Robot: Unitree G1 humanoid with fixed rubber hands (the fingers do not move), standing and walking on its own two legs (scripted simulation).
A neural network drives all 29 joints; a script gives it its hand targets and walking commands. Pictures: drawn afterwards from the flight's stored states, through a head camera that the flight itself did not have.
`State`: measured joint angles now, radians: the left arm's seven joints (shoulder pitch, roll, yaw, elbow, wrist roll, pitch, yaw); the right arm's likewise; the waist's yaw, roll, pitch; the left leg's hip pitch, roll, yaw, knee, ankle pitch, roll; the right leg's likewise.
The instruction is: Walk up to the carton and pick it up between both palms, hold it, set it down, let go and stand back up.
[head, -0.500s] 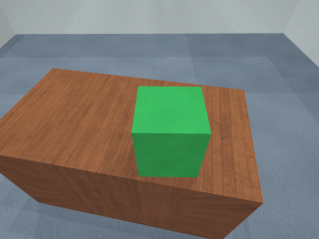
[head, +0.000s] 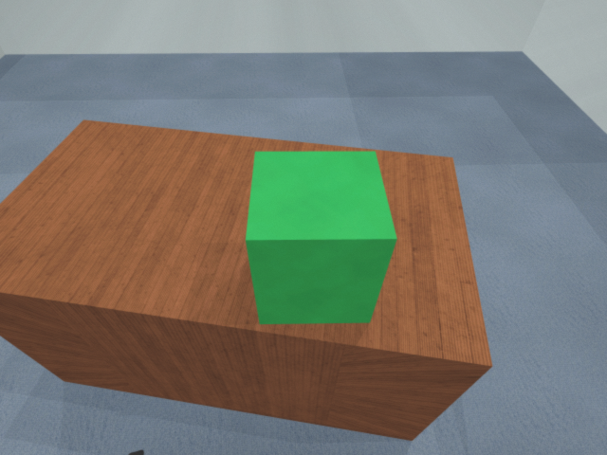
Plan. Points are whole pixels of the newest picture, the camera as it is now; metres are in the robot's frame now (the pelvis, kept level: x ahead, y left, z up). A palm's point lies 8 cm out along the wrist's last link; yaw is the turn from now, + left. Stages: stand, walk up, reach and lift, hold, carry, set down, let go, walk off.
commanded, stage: reach and lift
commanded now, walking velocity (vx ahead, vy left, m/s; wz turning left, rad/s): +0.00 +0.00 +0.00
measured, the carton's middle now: (315, 241) +0.48 -0.01 -0.04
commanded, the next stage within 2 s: none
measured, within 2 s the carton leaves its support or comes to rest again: neither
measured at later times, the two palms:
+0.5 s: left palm (130, 440) +0.17 +0.24 -0.07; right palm out of the picture +0.15 -0.23 -0.06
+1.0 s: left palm (146, 406) +0.20 +0.22 -0.05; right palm (478, 407) +0.20 -0.22 -0.04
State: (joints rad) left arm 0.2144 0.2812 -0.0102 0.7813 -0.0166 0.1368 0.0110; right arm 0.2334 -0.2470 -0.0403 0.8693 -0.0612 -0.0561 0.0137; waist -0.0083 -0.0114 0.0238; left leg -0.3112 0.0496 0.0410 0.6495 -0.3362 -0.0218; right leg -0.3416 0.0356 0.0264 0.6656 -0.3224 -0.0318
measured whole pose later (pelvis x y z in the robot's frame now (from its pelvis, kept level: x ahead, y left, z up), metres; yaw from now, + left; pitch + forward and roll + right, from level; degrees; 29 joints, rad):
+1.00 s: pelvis +0.03 +0.01 +0.02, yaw +1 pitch -2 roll +0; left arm 0.14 0.16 -0.02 0.65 -0.03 -0.16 0.07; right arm 0.12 -0.20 -0.03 0.84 0.11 -0.37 0.07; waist 0.01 -0.03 0.01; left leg -0.11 0.04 0.03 0.40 -0.25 -0.02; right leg -0.12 0.02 0.01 0.40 -0.24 -0.02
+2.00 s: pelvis +0.02 +0.01 +0.01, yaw +2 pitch +5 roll +0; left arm -0.30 0.15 -0.03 0.88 -0.16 -0.39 0.08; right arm -0.35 -0.28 0.10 1.07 0.36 -0.46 0.04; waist 0.01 -0.02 -0.10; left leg -0.33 0.04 0.01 0.51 -0.28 -0.03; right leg -0.33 0.02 -0.01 0.49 -0.26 -0.02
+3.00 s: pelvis +0.00 -0.01 +0.01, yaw +2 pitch +19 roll +0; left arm -1.09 0.27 -0.09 1.32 -0.29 -0.14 0.08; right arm -1.06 -0.40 0.14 1.33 0.45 -0.12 0.04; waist 0.00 -0.01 -0.24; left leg -0.64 0.05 0.00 0.50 -0.19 -0.04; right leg -0.65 0.04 -0.01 0.48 -0.17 -0.03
